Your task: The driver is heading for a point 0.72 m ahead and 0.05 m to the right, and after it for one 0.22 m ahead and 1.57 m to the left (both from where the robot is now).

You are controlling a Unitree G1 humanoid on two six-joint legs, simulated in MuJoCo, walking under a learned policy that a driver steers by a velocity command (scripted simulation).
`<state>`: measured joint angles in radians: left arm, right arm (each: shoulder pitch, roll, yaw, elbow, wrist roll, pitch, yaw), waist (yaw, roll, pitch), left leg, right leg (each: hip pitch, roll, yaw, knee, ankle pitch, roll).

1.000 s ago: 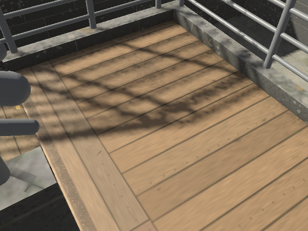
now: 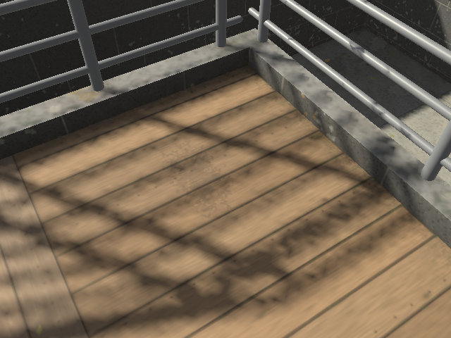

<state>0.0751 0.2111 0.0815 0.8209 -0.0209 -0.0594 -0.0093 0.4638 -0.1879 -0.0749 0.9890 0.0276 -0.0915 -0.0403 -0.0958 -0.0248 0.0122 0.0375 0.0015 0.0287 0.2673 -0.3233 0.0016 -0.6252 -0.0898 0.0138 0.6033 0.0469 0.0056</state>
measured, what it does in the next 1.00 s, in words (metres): walks ahead: right foot, then left foot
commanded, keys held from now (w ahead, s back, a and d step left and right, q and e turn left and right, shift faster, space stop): w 0.84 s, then q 0.16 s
